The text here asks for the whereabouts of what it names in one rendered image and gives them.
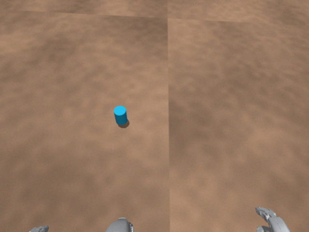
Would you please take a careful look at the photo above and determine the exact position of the right robot hand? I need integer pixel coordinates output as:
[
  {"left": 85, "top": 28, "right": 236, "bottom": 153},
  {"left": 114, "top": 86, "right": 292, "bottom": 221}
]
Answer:
[{"left": 255, "top": 207, "right": 290, "bottom": 232}]

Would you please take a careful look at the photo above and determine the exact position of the can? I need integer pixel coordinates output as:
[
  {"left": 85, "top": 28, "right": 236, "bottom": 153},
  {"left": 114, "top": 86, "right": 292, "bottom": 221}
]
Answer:
[{"left": 114, "top": 106, "right": 127, "bottom": 125}]

